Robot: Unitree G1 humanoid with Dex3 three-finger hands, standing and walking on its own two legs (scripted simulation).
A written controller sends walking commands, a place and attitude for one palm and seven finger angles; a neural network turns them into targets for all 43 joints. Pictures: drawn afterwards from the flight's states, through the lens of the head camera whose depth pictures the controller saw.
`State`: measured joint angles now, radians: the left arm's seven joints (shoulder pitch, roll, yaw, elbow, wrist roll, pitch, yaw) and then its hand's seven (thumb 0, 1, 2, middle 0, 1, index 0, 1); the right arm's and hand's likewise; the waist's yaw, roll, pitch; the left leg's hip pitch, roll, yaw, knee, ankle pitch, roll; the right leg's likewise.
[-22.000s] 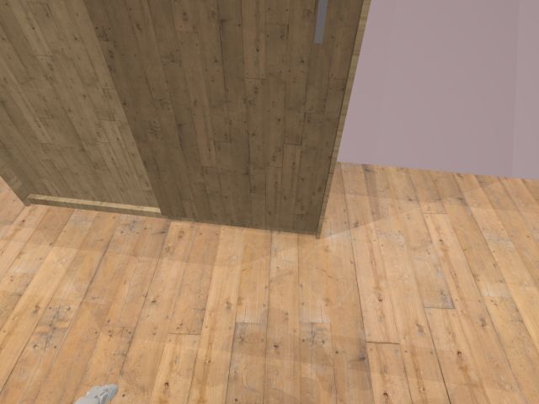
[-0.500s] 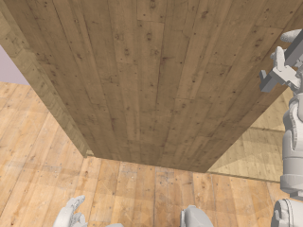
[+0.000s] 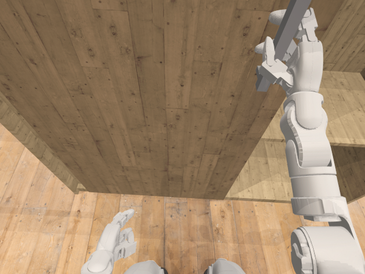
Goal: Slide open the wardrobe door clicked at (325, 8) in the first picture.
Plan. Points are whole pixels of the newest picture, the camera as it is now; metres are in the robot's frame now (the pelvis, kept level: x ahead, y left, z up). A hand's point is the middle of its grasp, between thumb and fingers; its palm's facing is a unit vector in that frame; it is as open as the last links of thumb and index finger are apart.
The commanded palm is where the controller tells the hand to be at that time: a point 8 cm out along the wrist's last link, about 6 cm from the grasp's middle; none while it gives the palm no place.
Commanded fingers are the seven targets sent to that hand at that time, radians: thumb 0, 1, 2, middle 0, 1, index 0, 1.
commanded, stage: stop walking and hold the door there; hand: right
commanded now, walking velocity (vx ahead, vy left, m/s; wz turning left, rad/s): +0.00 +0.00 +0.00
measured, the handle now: (278, 36) +0.47 -0.14 +0.25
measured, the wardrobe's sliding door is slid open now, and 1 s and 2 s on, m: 0.63 0.63 0.63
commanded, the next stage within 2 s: loosen the grip on the handle in 0.46 s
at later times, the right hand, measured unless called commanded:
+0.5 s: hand (266, 64) +0.42 -0.11 +0.23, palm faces +0.02 +1.00 -0.10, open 6.2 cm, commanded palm +0.40 -0.15 +0.20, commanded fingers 0.00 -0.90 -0.90 0.45 1.40 0.45 1.40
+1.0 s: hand (266, 64) +0.43 -0.12 +0.23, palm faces +0.05 +0.99 -0.13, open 13.6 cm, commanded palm +0.40 -0.18 +0.22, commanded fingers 0.00 0.55 -0.20 0.28 1.18 0.28 1.18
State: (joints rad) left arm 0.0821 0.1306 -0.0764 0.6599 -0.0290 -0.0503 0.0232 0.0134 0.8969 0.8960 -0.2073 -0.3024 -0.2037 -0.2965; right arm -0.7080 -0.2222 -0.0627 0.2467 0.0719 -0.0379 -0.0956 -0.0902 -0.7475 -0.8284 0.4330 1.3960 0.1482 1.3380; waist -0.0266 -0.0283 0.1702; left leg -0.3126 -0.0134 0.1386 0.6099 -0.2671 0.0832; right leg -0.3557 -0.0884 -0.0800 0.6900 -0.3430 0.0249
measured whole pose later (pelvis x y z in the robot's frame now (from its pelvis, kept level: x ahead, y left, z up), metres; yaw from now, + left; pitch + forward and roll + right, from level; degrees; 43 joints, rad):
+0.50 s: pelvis +0.01 -0.02 +0.01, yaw +1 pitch +0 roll +0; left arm 0.18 0.20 -0.03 0.66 -0.02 0.02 0.06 0.01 0.90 0.90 -0.20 -0.30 -0.20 -0.30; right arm -0.63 -0.18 -0.01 0.34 0.08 -0.07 -0.10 -0.06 -0.76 -0.82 0.46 1.40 0.17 1.38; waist -0.01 -0.01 0.04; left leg -0.28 0.00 0.11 0.51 -0.23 0.04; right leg -0.21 -0.03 -0.10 0.52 -0.30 -0.01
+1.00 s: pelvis -0.03 -0.01 +0.00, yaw +2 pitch +3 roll -1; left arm 0.35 0.26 -0.01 0.73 -0.04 -0.18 -0.01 0.01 0.90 0.90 -0.20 -0.30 -0.20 -0.30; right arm -0.87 -0.29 -0.12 0.84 0.03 -0.33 -0.08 0.00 0.39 -0.28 0.41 1.32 0.24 1.29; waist 0.07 0.03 -0.03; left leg -0.46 0.00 0.09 0.58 -0.18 0.06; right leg -0.38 -0.01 -0.08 0.59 -0.26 -0.02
